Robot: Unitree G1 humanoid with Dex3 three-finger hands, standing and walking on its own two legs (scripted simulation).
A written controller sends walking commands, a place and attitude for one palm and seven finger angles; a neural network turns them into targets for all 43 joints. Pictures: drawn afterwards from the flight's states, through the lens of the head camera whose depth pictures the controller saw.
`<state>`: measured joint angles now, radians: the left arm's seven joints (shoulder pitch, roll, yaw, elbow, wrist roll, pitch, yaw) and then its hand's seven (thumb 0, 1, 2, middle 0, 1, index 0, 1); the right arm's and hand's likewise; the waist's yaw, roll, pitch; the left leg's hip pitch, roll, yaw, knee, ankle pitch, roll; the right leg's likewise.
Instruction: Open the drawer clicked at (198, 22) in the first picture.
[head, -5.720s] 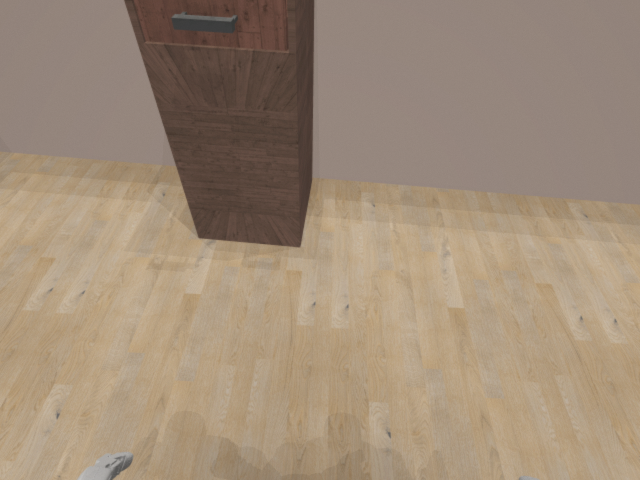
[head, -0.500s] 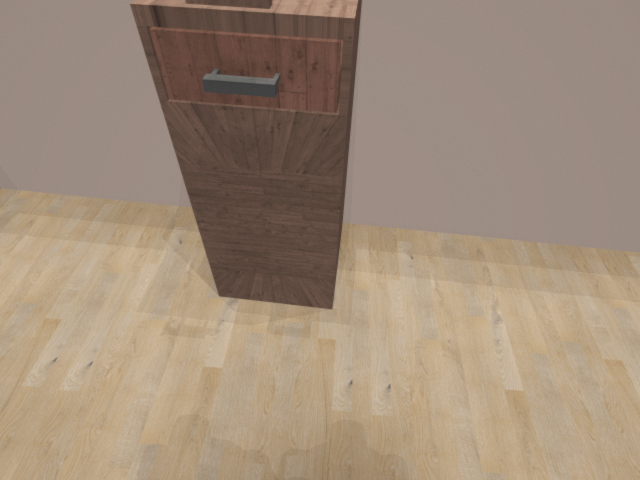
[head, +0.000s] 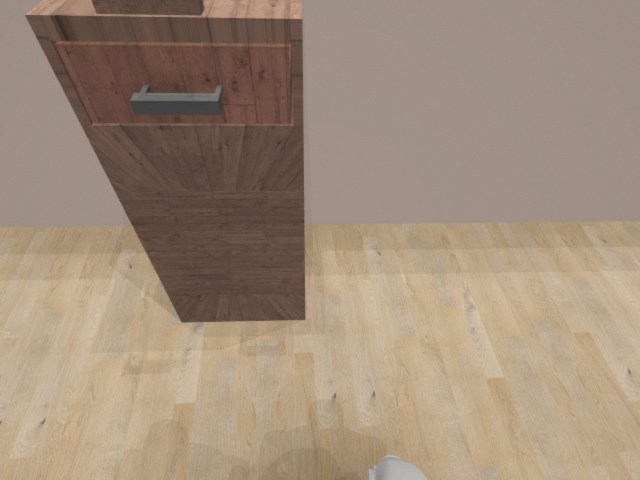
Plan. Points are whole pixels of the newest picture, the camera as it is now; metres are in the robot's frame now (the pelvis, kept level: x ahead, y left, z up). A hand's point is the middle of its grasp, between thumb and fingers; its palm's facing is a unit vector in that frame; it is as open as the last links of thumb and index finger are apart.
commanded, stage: take the last steps up to it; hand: left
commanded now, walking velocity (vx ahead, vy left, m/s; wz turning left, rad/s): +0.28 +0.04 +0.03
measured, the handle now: (180, 97) +0.71 +0.26 +0.11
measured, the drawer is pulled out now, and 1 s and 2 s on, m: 0.00 0.00 0.00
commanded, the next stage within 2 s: come to a stop and stand still in 0.36 s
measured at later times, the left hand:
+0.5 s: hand (198, 474) +0.17 +0.18 -0.18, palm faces +0.12 -0.97 -0.19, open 7.2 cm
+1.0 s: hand (192, 423) +0.24 +0.20 -0.17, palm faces +0.04 -0.97 -0.26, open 7.3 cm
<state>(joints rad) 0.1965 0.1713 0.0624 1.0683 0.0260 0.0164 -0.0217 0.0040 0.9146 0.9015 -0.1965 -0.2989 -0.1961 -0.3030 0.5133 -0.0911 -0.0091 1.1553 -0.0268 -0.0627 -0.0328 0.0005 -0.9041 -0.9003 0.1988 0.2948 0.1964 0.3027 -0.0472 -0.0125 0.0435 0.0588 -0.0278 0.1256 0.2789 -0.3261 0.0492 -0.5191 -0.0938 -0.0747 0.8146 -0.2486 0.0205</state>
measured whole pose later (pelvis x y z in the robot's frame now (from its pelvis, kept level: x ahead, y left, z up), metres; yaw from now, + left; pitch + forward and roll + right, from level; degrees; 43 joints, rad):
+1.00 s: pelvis +0.18 -0.01 +0.00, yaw +0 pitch +0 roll +0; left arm 0.19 0.23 0.08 1.00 0.02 0.06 0.02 0.00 0.91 0.90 -0.20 -0.30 -0.20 -0.30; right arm 0.16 -0.18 -0.06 1.02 -0.03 0.03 -0.03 -0.01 -0.91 -0.90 0.20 0.30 0.20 0.30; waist -0.01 0.00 0.07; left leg -0.33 0.11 0.15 0.48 -0.14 -0.01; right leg -0.33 -0.05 -0.03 0.82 -0.45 0.04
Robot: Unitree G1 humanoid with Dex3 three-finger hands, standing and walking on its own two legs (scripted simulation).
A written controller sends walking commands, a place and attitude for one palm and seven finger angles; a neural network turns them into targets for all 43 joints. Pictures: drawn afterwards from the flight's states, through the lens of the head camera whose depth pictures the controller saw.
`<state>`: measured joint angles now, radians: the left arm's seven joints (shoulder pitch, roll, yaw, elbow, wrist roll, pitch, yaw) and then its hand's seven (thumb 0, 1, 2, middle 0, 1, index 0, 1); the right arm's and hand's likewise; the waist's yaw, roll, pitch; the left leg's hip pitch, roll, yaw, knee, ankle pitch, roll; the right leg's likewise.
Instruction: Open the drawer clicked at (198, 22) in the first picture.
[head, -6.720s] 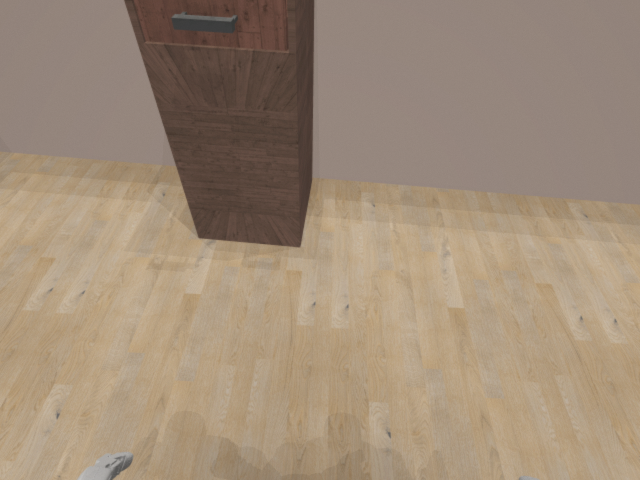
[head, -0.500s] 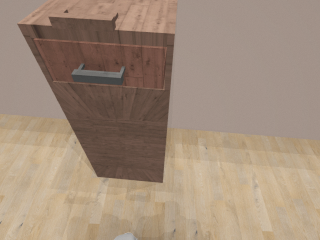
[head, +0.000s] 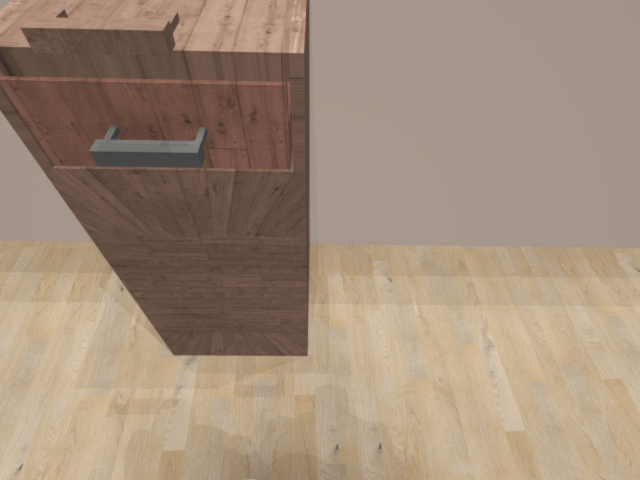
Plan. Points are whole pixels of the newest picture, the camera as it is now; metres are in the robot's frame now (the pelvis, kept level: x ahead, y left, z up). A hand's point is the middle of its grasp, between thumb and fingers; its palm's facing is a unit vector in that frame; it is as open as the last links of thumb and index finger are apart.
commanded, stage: come to a stop and stand still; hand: left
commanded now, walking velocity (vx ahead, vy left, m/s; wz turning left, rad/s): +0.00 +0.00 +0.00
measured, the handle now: (153, 143) +0.53 +0.27 +0.11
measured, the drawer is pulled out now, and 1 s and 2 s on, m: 0.00 0.00 0.00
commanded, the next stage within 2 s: look again from close up in 0.58 s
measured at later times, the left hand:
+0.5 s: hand out of the picture +0.00 +0.11 -0.17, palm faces +0.09 -0.97 -0.21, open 7.2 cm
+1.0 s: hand out of the picture -0.01 +0.18 -0.17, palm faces +0.07 -0.96 -0.25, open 7.3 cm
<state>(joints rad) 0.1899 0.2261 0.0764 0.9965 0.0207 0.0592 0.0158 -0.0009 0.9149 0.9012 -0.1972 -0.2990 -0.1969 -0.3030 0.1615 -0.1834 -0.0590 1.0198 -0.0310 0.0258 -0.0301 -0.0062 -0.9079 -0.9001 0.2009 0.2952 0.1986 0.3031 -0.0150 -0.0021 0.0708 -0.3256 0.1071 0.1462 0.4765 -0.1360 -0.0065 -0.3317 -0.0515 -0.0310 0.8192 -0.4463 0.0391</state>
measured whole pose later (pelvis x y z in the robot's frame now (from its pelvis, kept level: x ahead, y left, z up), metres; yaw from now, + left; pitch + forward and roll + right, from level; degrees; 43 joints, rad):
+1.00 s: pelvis -0.05 -0.04 +0.00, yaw +2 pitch -3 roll -1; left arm 0.26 0.24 0.03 1.05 0.01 -0.01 0.02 0.00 0.91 0.90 -0.20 -0.30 -0.20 -0.30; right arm 0.29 -0.26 -0.02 1.03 -0.02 -0.01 -0.03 0.00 -0.91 -0.90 0.20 0.29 0.20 0.30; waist 0.00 0.00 -0.01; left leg -0.14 0.02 0.03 0.51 -0.33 0.01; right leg -0.20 0.00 -0.10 0.47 -0.23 -0.03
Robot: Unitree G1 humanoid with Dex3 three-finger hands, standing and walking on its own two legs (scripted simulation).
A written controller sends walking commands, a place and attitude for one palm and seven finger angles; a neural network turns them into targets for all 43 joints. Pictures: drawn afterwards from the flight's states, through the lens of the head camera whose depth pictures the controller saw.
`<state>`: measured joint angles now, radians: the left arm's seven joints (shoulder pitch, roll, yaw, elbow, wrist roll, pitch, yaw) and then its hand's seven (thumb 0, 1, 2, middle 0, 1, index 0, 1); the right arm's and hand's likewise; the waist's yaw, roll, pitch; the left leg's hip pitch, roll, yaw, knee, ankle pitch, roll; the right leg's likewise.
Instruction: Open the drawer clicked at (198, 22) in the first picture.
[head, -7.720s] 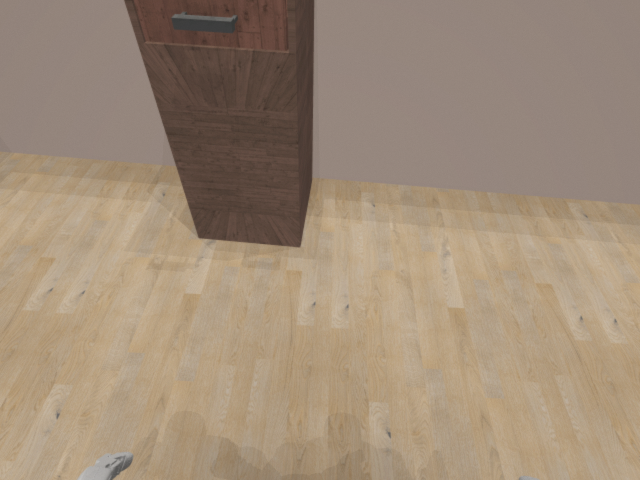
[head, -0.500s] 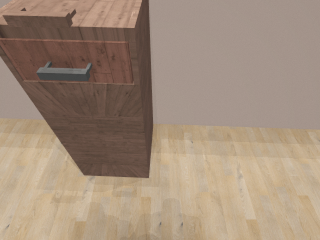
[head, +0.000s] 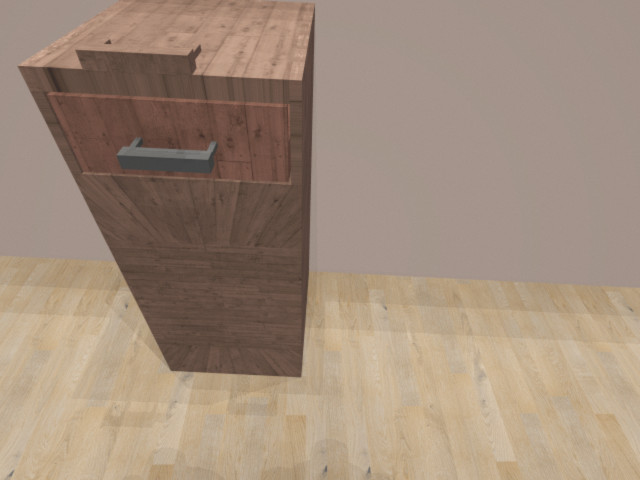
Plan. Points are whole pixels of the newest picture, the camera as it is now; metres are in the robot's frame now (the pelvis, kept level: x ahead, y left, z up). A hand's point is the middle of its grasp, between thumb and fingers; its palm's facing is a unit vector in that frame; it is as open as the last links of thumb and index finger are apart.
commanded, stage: look again from close up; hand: left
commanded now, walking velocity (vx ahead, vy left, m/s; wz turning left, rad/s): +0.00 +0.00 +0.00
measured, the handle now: (171, 152) +0.58 +0.29 +0.11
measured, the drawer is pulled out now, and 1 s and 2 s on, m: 0.00 0.00 0.00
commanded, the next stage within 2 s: shuffle to correct the standing spot in 0.22 s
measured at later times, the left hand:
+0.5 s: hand out of the picture +0.02 +0.23 -0.17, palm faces +0.00 -0.97 -0.24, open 7.3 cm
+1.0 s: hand out of the picture +0.09 +0.24 -0.18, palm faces +0.04 -0.98 -0.21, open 7.3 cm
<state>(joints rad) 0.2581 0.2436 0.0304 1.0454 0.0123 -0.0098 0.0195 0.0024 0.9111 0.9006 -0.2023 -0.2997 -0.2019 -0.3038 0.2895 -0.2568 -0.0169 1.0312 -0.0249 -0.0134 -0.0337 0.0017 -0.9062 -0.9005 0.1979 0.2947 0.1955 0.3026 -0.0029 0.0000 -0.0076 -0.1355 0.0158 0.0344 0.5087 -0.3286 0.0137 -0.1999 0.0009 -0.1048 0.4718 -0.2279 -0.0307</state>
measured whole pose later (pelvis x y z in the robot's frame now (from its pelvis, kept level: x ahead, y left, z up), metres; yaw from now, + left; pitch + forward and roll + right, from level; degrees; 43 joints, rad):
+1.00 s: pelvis +0.07 +0.06 +0.00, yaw +0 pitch -1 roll -1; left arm 0.24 0.15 0.03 1.04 0.01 0.03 0.06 0.01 0.92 0.90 -0.20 -0.30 -0.20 -0.30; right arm 0.37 -0.09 0.00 1.11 -0.01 -0.01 -0.06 0.00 -0.90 -0.90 0.20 0.30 0.20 0.30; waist -0.02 0.00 0.09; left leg -0.02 -0.07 0.10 0.41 -0.36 0.10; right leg -0.34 -0.02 -0.10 0.68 -0.31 -0.02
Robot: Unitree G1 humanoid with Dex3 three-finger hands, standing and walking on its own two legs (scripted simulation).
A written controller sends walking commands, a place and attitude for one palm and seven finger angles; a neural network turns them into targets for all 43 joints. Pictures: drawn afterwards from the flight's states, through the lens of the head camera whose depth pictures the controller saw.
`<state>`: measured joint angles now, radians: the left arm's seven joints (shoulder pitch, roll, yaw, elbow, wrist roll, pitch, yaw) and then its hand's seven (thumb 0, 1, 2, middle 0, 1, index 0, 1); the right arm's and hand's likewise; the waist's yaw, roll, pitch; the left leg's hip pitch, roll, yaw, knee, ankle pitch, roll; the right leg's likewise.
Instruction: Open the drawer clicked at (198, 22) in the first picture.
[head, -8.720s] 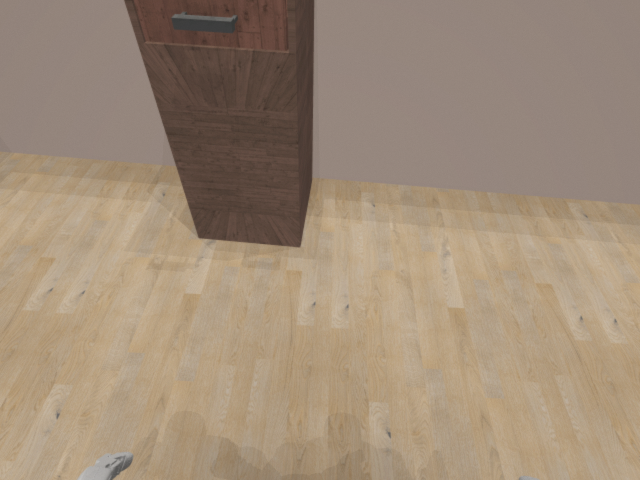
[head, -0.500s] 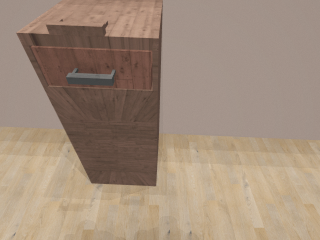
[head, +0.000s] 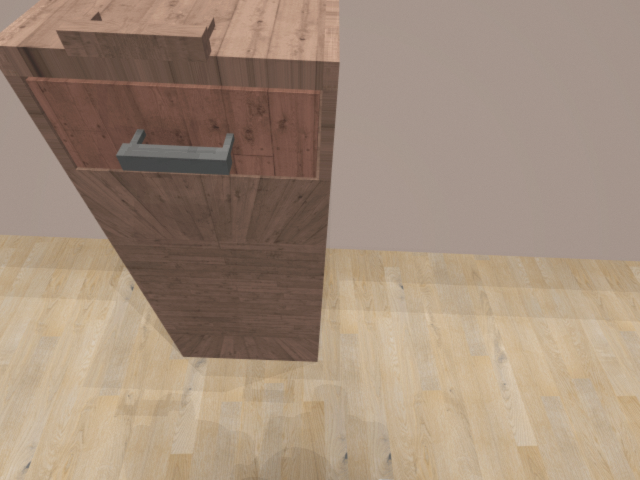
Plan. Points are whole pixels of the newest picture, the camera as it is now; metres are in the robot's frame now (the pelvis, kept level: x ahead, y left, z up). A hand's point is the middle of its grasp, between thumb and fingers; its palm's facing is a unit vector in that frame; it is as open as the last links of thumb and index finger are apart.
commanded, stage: come to a stop and stand still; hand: left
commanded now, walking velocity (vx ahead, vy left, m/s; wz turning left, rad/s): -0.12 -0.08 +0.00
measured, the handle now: (180, 148) +0.52 +0.23 +0.11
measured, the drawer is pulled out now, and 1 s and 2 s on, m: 0.00 0.00 0.00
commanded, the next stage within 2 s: look again from close up in 0.96 s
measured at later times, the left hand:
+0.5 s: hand out of the picture +0.03 +0.18 -0.17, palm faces +0.05 -0.98 -0.17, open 7.3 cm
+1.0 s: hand out of the picture -0.03 +0.17 -0.17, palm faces +0.03 -0.99 -0.14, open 7.3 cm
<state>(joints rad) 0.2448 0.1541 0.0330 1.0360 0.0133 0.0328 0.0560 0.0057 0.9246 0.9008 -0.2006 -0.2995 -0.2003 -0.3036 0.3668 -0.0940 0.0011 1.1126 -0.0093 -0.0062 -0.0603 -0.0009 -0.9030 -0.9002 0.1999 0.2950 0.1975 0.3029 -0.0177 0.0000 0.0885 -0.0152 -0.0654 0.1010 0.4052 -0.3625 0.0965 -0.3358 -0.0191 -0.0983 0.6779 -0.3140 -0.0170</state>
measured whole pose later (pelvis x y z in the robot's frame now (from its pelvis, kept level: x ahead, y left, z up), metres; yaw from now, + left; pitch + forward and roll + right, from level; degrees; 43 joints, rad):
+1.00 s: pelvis +0.00 +0.03 +0.01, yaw -2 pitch -2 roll +0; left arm 0.37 0.10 0.00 1.13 0.02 -0.01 0.04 0.00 0.91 0.90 -0.20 -0.30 -0.20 -0.30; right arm 0.33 -0.11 0.01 1.15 -0.01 -0.01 -0.03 0.00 -0.91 -0.90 0.20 0.29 0.20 0.30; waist 0.00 -0.01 0.02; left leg -0.14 -0.01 0.07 0.40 -0.24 0.03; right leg -0.20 -0.02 -0.05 0.40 -0.17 0.00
